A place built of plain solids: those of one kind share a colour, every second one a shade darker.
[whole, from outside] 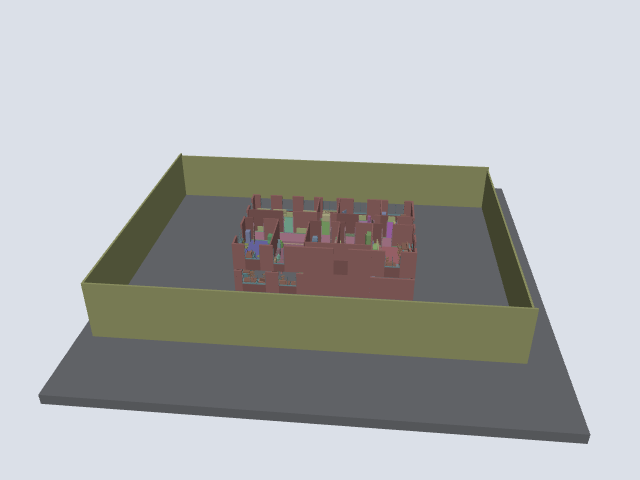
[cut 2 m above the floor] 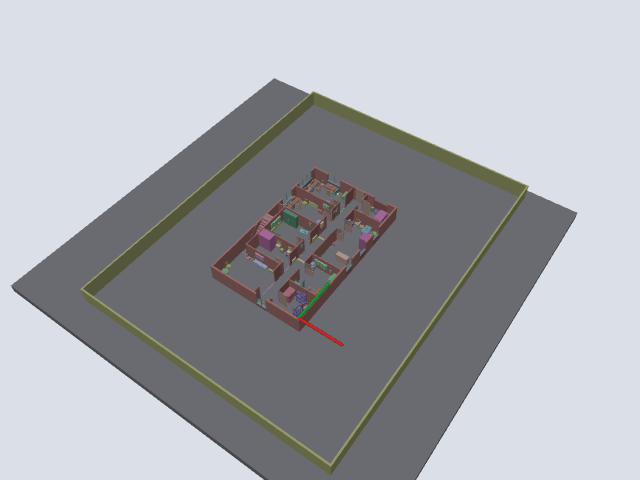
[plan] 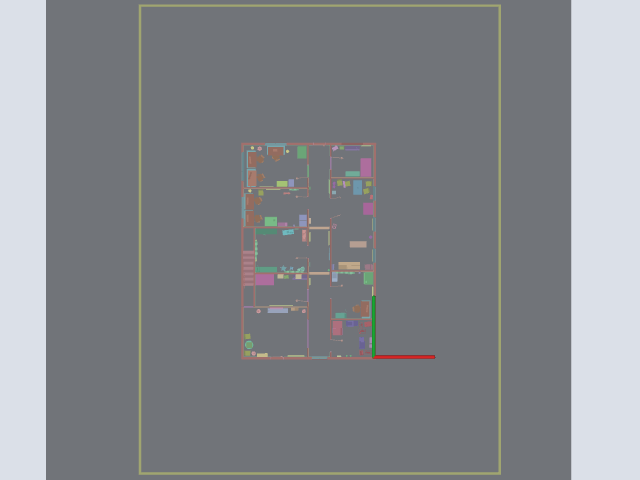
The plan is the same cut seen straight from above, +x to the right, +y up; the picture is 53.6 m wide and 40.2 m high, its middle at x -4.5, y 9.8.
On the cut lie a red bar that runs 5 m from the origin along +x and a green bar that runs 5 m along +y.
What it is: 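A works' own office and amenities block on a factory's ground, two floors round a stairwell, for the staff and hands of a middling works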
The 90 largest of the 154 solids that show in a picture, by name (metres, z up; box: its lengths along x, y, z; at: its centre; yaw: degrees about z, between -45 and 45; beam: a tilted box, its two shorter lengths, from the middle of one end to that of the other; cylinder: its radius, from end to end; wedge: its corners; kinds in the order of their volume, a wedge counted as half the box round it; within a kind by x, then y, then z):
{
 "yard_bound_1": {"box": [0.2, 39.39, 5.93], "at": [-19.58, 9.83, 2.92]},
 "yard_bound_2": {"box": [30.33, 0.2, 5.23], "at": [-4.51, -9.76, 2.56]},
 "yard_bound_3": {"box": [30.33, 0.2, 5.93], "at": [-4.51, 29.43, 2.92]},
 "yard_bound_4": {"box": [0.2, 39.39, 5.65], "at": [10.56, 9.83, 2.77]},
 "wall_1": {"box": [0.2, 1.56, 2.95], "at": [-11.0, 0.57, 4.11]},
 "wall_2": {"box": [0.2, 4.4, 2.5], "at": [-11.0, 2.0, 1.2]},
 "wall_3": {"box": [0.2, 1.36, 2.95], "at": [-11.0, 3.52, 4.11]},
 "wall_4": {"box": [0.2, 2.26, 2.95], "at": [-11.0, 5.33, 4.11]},
 "wall_5": {"box": [0.2, 1.41, 1.65], "at": [-11.0, 7.15, 3.46]},
 "wall_6": {"box": [0.2, 6.65, 2.93], "at": [-11.0, 7.53, 1.42]},
 "wall_7": {"box": [0.2, 3.01, 2.95], "at": [-11.0, 9.35, 4.11]},
 "wall_8": {"box": [0.2, 0.76, 2.5], "at": [-11.0, 11.22, 1.2]},
 "wall_9": {"box": [0.2, 1.91, 2.95], "at": [-11.0, 11.8, 4.11]},
 "wall_10": {"box": [0.2, 0.76, 2.5], "at": [-11.0, 13.78, 1.2]},
 "wall_11": {"box": [0.2, 1.06, 2.95], "at": [-11.0, 14.68, 4.11]},
 "wall_12": {"box": [0.2, 2.41, 0.95], "at": [-11.0, 15.95, 0.42]},
 "wall_13": {"box": [0.2, 1.51, 1.25], "at": [-11.0, 15.95, 3.25]},
 "wall_14": {"box": [0.2, 1.26, 2.95], "at": [-11.0, 17.32, 4.11]},
 "wall_15": {"box": [0.2, 0.81, 2.5], "at": [-11.0, 17.55, 1.2]},
 "wall_16": {"box": [0.96, 0.2, 2.95], "at": [-10.62, -0.1, 4.11]},
 "wall_17": {"box": [1.71, 0.2, 2.95], "at": [-10.25, 17.85, 4.11]},
 "wall_18": {"box": [2.01, 0.2, 2.5], "at": [-10.1, 17.85, 1.2]},
 "wall_19": {"box": [0.06, 3.51, 2.95], "at": [-10.03, 5.96, 4.11]},
 "wall_20": {"box": [0.06, 3.26, 2.95], "at": [-10.03, 9.22, 4.11]},
 "wall_21": {"box": [0.06, 2.8, 2.5], "at": [-9.97, 5.6, 1.2]},
 "wall_22": {"box": [0.06, 3.85, 2.5], "at": [-9.97, 8.93, 1.2]},
 "wall_23": {"box": [5.6, 0.2, 2.5], "at": [-8.3, -0.1, 1.2]},
 "wall_24": {"box": [1.51, 0.2, 2.95], "at": [-8.2, -0.1, 4.11]},
 "wall_25": {"box": [5.4, 0.06, 2.5], "at": [-8.2, 14.12, 1.2]},
 "wall_26": {"box": [5.4, 0.06, 2.5], "at": [-8.2, 14.18, 1.2]},
 "wall_27": {"box": [5.46, 0.06, 2.95], "at": [-8.17, 14.12, 4.11]},
 "wall_28": {"box": [4.56, 0.06, 2.5], "at": [-7.78, 4.17, 1.2]},
 "wall_29": {"box": [4.5, 0.06, 2.5], "at": [-7.75, 4.23, 1.2]},
 "wall_30": {"box": [4.5, 0.06, 2.5], "at": [-7.75, 6.97, 1.2]},
 "wall_31": {"box": [4.5, 0.06, 2.5], "at": [-7.75, 10.82, 1.2]},
 "wall_32": {"box": [4.5, 0.06, 2.95], "at": [-7.75, 10.82, 4.11]},
 "wall_33": {"box": [1.81, 0.2, 2.5], "at": [-6.4, 17.85, 1.2]},
 "wall_34": {"box": [1.51, 0.2, 2.95], "at": [-6.25, 17.85, 4.11]},
 "wall_35": {"box": [0.06, 2.12, 2.95], "at": [-5.53, 1.05, 4.11]},
 "wall_36": {"box": [1.9, 0.2, 2.5], "at": [-4.55, 17.85, 1.2]},
 "wall_37": {"box": [0.06, 2.38, 2.95], "at": [-3.63, 6.93, 4.11]},
 "wall_38": {"box": [0.06, 4.46, 2.5], "at": [-3.63, 9.37, 1.2]},
 "wall_39": {"box": [0.06, 2.62, 2.95], "at": [-3.63, 11.55, 4.11]},
 "wall_40": {"box": [0.06, 3.81, 2.95], "at": [-3.63, 15.85, 4.11]},
 "wall_41": {"box": [0.06, 4.41, 2.5], "at": [-3.57, 9.4, 1.2]},
 "wall_42": {"box": [0.91, 0.2, 2.5], "at": [-3.15, 17.85, 1.2]},
 "wall_43": {"box": [3.6, 0.06, 2.5], "at": [-1.8, 3.12, 1.2]},
 "wall_44": {"box": [3.6, 0.06, 2.5], "at": [-1.8, 7.17, 1.2]},
 "wall_45": {"box": [3.6, 0.06, 2.5], "at": [-1.8, 7.23, 1.2]},
 "wall_46": {"box": [3.6, 0.06, 2.5], "at": [-1.8, 14.97, 1.2]},
 "wall_47": {"box": [3.6, 0.06, 2.5], "at": [-1.8, 15.03, 1.2]},
 "wall_48": {"box": [1.81, 0.2, 1.65], "at": [-1.8, 17.85, 0.78]},
 "wall_49": {"box": [3.8, 0.2, 2.5], "at": [-1.7, -0.1, 1.2]},
 "wall_50": {"box": [3.8, 0.2, 2.95], "at": [-1.7, -0.1, 4.11]},
 "wall_51": {"box": [1.26, 0.2, 2.95], "at": [-0.42, 17.85, 4.11]},
 "wall_52": {"box": [1.11, 0.2, 2.5], "at": [-0.35, 17.85, 1.2]},
 "wall_53": {"box": [0.2, 1.01, 2.95], "at": [0.1, 0.3, 4.11]},
 "wall_54": {"box": [0.2, 3.35, 2.5], "at": [0.1, 1.48, 1.2]},
 "wall_55": {"box": [0.2, 0.76, 2.95], "at": [0.1, 2.98, 4.11]},
 "wall_56": {"box": [0.2, 1.61, 2.95], "at": [0.1, 4.15, 4.11]},
 "wall_57": {"box": [0.2, 4.05, 2.5], "at": [0.1, 5.17, 1.2]},
 "wall_58": {"box": [0.2, 1.61, 2.95], "at": [0.1, 7.25, 4.11]},
 "wall_59": {"box": [0.2, 1.41, 2.5], "at": [0.1, 9.8, 1.2]},
 "wall_60": {"box": [0.2, 0.66, 2.95], "at": [0.1, 10.62, 4.11]},
 "wall_61": {"box": [0.2, 1.41, 2.5], "at": [0.1, 12.4, 1.2]},
 "wall_62": {"box": [0.2, 1.26, 2.95], "at": [0.1, 12.78, 4.11]},
 "wall_63": {"box": [0.2, 1.31, 2.95], "at": [0.1, 15.25, 4.11]},
 "wall_64": {"box": [0.2, 2.95, 2.5], "at": [0.1, 16.48, 1.2]},
 "wall_65": {"box": [0.2, 0.86, 2.95], "at": [0.1, 17.52, 4.11]},
 "raised_floor_gallery_1": {"box": [5.53, 3.43, 0.25], "at": [-8.2, 12.5, 2.75]},
 "raised_floor_gallery_2": {"box": [2.03, 17.88, 0.25], "at": [-4.55, 8.88, 2.75]},
 "raised_floor_drawing_1": {"box": [3.73, 7.58, 0.25], "at": [-1.8, 14.03, 2.75]},
 "raised_floor_manager_1": {"box": [5.53, 4.33, 0.25], "at": [-8.2, 2.1, 2.75]},
 "wc_cubicles_1": {"box": [1.54, 0.91, 2.08], "at": [-9.13, 6.47, 0.99]},
 "wc_cubicles_2": {"box": [0.91, 1.54, 2.08], "at": [-0.66, 15.87, 0.99]},
 "raised_floor_wages_1": {"box": [5.53, 3.73, 0.25], "at": [-8.2, 15.95, 2.75]},
 "raised_floor_buying_1": {"box": [3.73, 3.48, 0.25], "at": [-1.8, 1.68, 2.75]},
 "raised_floor_tea_1": {"box": [3.73, 2.38, 0.25], "at": [-1.8, 9.18, 2.75]},
 "plan_chest_small_1": {"box": [0.92, 0.64, 0.93], "at": [-8.61, 11.35, 0.41]},
 "plan_chest_small_2": {"box": [0.64, 0.92, 1.01], "at": [-6.0, 17.14, 0.45]},
 "plan_chest_small_3": {"box": [0.69, 0.97, 1.03], "at": [-0.41, 6.58, 0.46]},
 "filing_tall_1": {"box": [0.47, 0.62, 1.37], "at": [-6.91, 14.57, 0.64]},
 "filing_tall_2": {"box": [0.62, 0.47, 1.37], "at": [-5.92, 11.18, 0.64]},
 "filing_tall_3": {"box": [0.62, 0.47, 1.37], "at": [-5.92, 11.69, 0.64]},
 "filing_tall_4": {"box": [0.62, 0.47, 1.37], "at": [-5.92, 17.43, 3.52]},
 "vending_machine_1": {"box": [0.82, 1.0, 1.88], "at": [-0.46, 12.42, 0.89]},
 "lockers_two_tier_1": {"box": [1.8, 0.45, 1.85], "at": [-9.0, 10.52, 0.88]},
 "cupboard_steel_1": {"box": [0.92, 0.45, 1.88], "at": [-6.15, 4.54, 3.77]},
 "kitchenette_low_1": {"box": [0.6, 1.8, 0.68], "at": [-0.37, 9.04, 3.32]},
 "counter_1": {"box": [1.4, 0.55, 0.95], "at": [-1.3, 9.43, 0.57]}
}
